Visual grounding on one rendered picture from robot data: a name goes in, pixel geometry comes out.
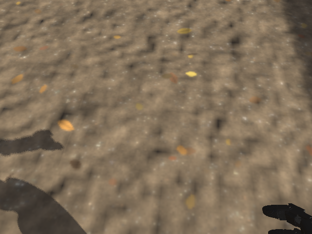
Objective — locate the robot right hand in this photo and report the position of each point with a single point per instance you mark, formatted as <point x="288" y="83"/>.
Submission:
<point x="292" y="214"/>

